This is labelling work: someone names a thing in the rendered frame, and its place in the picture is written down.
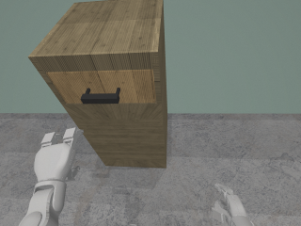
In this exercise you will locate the right robot hand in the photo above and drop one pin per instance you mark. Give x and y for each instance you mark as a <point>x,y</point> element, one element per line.
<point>225,211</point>

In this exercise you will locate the drawer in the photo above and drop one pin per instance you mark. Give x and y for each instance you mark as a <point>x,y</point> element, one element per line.
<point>136,86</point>

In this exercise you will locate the cabinet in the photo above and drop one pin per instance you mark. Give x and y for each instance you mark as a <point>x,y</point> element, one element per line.
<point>113,35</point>

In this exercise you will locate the left robot forearm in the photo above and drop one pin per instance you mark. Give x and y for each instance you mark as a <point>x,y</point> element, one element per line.
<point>46,204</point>

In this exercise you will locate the left robot hand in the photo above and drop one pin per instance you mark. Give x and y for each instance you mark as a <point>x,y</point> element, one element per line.
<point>54,161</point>

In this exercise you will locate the handle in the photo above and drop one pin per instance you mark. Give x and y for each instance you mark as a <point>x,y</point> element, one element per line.
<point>100,98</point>

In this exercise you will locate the right robot forearm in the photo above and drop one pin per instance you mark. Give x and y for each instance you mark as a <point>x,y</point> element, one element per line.
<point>241,221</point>

